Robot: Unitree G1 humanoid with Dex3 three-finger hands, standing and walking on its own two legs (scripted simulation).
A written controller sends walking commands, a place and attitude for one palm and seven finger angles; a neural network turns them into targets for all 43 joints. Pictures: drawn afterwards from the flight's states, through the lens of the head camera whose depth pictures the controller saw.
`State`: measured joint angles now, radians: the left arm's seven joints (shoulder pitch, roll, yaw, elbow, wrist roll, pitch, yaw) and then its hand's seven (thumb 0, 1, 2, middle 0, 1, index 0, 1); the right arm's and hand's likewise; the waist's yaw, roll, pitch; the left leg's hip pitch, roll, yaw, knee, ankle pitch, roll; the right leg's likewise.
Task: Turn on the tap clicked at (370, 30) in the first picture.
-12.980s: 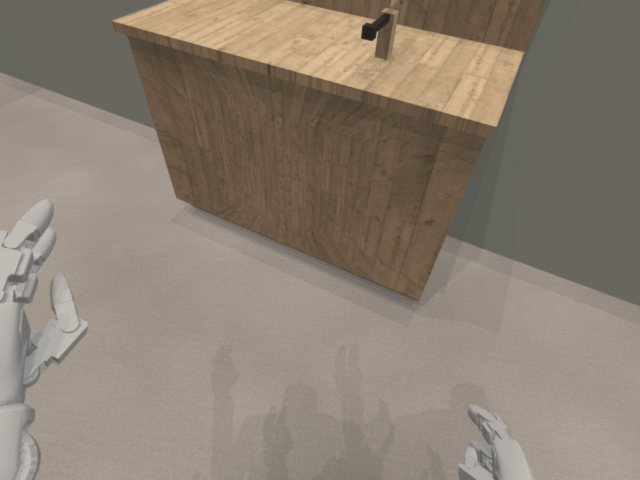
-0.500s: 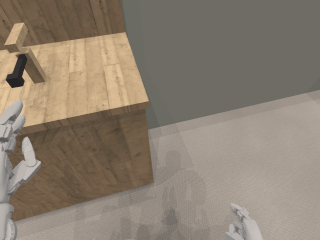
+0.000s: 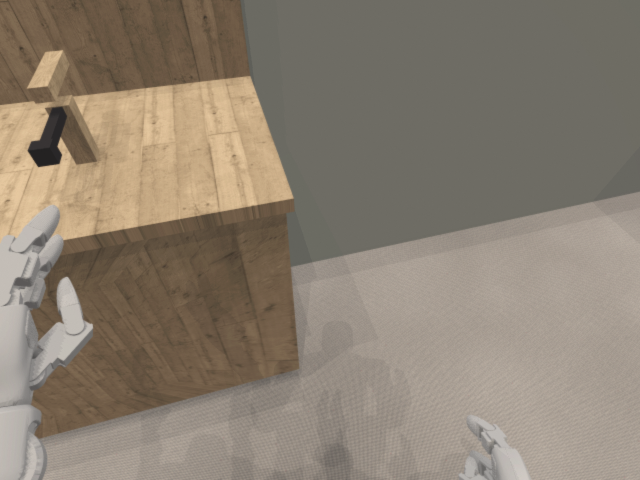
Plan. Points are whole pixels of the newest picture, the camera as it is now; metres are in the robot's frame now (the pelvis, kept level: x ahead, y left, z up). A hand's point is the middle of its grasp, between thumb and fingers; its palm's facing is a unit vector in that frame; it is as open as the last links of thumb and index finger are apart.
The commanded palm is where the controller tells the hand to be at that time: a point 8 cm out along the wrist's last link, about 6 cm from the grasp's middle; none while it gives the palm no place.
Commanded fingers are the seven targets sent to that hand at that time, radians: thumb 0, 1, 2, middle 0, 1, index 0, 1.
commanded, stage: come to a stop and stand still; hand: left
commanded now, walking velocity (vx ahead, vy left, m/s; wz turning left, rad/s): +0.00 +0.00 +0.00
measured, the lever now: (45, 152) +0.49 +0.44 +0.15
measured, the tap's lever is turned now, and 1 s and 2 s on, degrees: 0 0 0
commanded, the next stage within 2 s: look again from close up in 0.06 s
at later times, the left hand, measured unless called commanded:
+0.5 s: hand (58, 301) +0.25 +0.29 +0.15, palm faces +0.30 -0.87 -0.40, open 7.4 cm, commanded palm +0.19 +0.32 +0.18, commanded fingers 0.00 0.90 0.90 -0.20 -0.30 -0.20 -0.30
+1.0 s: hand (41, 243) +0.31 +0.33 +0.17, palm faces +0.38 -0.86 -0.34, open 7.4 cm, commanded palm +0.24 +0.36 +0.18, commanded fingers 0.00 0.90 0.90 -0.20 -0.30 -0.20 -0.30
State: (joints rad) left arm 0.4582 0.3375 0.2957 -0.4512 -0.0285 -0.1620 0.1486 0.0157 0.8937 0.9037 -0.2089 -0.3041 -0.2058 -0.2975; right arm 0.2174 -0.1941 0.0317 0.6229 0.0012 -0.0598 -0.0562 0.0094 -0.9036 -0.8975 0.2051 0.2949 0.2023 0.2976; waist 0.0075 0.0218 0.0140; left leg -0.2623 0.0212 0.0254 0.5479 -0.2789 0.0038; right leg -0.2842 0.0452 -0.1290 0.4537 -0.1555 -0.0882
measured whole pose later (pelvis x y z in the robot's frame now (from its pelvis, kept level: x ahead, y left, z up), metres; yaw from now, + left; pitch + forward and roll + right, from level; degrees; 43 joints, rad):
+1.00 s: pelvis +0.09 +0.08 -0.01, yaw +1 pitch +0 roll -3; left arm 0.39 0.40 0.37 -0.54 -0.05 -0.25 0.10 0.02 0.89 0.90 -0.21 -0.30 -0.21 -0.30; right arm 0.20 -0.20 0.01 0.56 0.01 -0.10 0.01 0.01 -0.90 -0.90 0.21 0.30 0.20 0.30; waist 0.02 -0.04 0.05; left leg -0.32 -0.06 0.02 0.86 -0.44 0.03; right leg -0.24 -0.02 -0.07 0.61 -0.37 0.01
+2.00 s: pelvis +0.18 +0.15 +0.01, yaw -2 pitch -1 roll -1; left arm 0.38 0.34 0.32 -0.43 -0.03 -0.16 0.12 0.02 0.89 0.90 -0.21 -0.30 -0.20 -0.30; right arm 0.19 -0.16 0.05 0.60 0.00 -0.10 -0.04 0.01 -0.90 -0.90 0.21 0.30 0.21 0.30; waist 0.03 -0.01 0.03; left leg -0.23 0.00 0.02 0.46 -0.22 0.02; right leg -0.19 0.00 -0.03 0.43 -0.22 0.00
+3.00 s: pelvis +0.17 +0.17 +0.00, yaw -3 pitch -1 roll -1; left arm 0.36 0.37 0.37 -0.49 -0.03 -0.23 0.09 0.02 0.90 0.90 -0.20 -0.30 -0.20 -0.30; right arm 0.16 -0.15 0.03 0.55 0.00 -0.16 0.00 0.01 -0.90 -0.90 0.21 0.30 0.20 0.30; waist 0.04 -0.06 0.10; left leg -0.28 -0.01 0.05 0.51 -0.21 0.04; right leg -0.24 -0.01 0.00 0.47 -0.21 0.02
